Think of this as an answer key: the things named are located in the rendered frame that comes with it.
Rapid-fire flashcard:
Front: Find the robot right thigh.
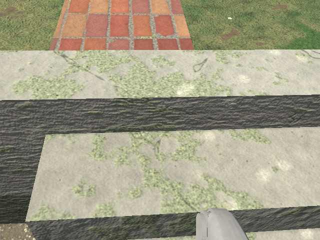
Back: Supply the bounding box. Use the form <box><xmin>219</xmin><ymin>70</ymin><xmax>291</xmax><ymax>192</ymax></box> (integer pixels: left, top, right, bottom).
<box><xmin>196</xmin><ymin>208</ymin><xmax>249</xmax><ymax>240</ymax></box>

